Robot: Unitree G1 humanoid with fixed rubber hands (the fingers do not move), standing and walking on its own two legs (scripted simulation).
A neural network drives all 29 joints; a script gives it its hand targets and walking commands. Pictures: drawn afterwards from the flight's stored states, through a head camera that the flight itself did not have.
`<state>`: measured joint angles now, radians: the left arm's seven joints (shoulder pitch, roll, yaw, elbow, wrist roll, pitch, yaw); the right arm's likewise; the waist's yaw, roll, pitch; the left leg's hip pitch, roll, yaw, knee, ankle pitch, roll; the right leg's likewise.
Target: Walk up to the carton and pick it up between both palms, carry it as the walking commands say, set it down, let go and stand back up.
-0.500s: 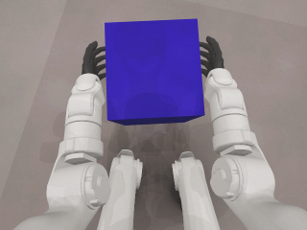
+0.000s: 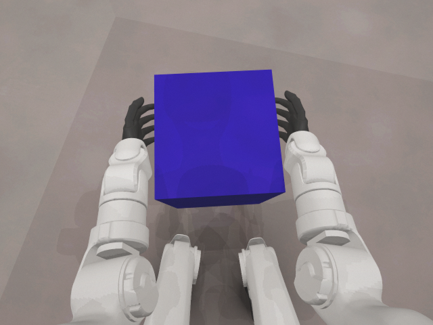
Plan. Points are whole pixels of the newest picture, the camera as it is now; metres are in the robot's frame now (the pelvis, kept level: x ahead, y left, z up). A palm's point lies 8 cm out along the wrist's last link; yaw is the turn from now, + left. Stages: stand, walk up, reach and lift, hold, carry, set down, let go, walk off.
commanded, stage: reach and lift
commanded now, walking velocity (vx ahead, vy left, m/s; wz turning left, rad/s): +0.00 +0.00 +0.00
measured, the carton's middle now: (216, 151) +0.46 +0.02 -0.13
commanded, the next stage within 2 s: none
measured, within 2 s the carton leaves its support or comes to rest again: neither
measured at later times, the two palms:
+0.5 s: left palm (122, 136) +0.42 +0.16 +0.02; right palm (313, 129) +0.44 -0.12 +0.02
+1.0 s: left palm (102, 128) +0.40 +0.16 +0.09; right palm (339, 121) +0.42 -0.13 +0.09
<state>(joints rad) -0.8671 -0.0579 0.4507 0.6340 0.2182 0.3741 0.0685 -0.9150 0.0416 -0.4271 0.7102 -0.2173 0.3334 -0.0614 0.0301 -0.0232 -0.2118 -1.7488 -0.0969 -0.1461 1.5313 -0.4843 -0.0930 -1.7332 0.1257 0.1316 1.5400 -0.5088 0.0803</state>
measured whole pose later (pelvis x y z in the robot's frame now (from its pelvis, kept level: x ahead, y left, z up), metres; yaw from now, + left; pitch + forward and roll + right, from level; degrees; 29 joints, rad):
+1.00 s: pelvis +0.04 +0.00 +0.14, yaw +1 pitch +27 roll +0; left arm -0.54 -0.15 0.42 0.53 0.25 0.35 0.03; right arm -0.57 0.14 -0.39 0.59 -0.25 0.31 -0.04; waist 0.03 -0.02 -0.18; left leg -1.09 -0.07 -0.17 0.97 -0.36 -0.07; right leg -1.07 0.09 0.16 0.98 -0.38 0.05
